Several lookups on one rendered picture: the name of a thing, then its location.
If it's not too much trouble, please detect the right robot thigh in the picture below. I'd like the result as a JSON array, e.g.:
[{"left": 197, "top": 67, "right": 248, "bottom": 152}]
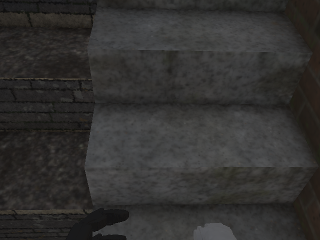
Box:
[{"left": 193, "top": 223, "right": 237, "bottom": 240}]

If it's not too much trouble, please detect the robot left hand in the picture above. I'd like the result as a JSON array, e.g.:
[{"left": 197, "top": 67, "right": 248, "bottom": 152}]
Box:
[{"left": 65, "top": 208, "right": 129, "bottom": 240}]

